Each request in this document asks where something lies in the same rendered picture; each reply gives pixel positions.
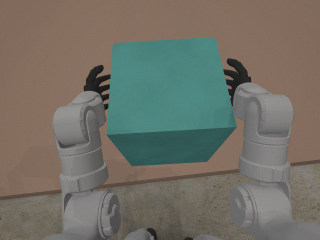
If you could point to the robot left thigh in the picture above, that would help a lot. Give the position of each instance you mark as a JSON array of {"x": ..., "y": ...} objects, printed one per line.
[{"x": 139, "y": 235}]

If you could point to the carton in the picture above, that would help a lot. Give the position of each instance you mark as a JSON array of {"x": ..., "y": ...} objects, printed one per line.
[{"x": 168, "y": 101}]

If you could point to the right robot forearm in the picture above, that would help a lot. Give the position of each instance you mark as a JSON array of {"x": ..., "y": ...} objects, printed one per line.
[{"x": 267, "y": 128}]

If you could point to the robot right upper arm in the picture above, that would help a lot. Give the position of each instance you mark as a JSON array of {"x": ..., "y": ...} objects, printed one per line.
[{"x": 265, "y": 212}]

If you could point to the robot left hand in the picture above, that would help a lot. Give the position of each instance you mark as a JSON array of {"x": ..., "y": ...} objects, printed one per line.
[{"x": 92, "y": 83}]

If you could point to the robot right hand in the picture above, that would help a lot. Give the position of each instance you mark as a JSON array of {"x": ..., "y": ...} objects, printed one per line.
[{"x": 239, "y": 77}]

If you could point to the left robot forearm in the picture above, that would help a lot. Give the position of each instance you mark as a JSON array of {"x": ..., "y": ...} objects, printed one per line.
[{"x": 77, "y": 135}]

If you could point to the left robot foot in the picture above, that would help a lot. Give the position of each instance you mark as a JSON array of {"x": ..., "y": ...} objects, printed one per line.
[{"x": 152, "y": 232}]

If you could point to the robot left upper arm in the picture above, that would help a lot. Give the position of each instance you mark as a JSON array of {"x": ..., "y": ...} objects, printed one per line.
[{"x": 93, "y": 216}]

